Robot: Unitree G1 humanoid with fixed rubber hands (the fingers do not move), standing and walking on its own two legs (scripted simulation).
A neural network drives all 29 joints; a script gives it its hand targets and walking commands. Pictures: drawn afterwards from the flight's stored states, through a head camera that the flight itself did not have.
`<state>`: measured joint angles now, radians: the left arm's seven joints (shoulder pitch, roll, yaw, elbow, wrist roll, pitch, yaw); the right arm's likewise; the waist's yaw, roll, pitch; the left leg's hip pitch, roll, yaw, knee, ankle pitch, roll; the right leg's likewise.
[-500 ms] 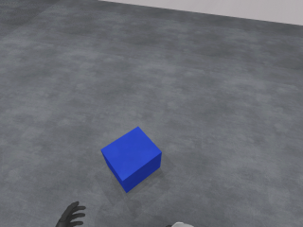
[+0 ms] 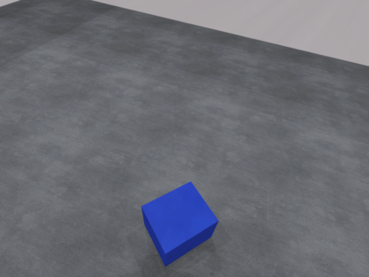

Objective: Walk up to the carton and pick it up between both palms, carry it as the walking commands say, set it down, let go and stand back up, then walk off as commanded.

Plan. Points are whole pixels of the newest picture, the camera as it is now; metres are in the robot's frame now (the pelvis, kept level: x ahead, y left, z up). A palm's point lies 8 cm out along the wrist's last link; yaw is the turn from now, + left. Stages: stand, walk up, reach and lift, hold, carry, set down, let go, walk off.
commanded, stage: walk up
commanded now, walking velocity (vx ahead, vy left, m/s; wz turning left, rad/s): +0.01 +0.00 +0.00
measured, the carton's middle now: (178, 222) +0.50 +0.00 -0.66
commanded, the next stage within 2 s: none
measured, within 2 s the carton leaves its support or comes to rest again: neither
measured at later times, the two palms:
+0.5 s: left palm out of the picture +0.05 +0.21 -0.13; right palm out of the picture +0.03 -0.23 -0.14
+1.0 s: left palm out of the picture +0.12 +0.18 -0.12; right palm out of the picture +0.03 -0.39 -0.11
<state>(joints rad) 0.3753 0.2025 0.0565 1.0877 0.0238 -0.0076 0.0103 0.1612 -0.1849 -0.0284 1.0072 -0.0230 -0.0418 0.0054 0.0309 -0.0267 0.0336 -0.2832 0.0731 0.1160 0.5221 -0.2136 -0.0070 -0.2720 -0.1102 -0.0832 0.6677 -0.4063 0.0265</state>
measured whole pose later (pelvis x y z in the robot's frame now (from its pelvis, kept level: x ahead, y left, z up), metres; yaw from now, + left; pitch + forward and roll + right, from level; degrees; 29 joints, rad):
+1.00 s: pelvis +0.07 -0.10 +0.00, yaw +11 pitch +3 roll -2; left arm 0.18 0.27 0.08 0.90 0.03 0.04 -0.03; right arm 0.41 -0.27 -0.11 1.08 -0.05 0.03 -0.06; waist -0.08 0.02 0.00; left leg -0.28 0.17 -0.13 0.42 -0.22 -0.11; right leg -0.36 -0.07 -0.05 0.61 -0.32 0.07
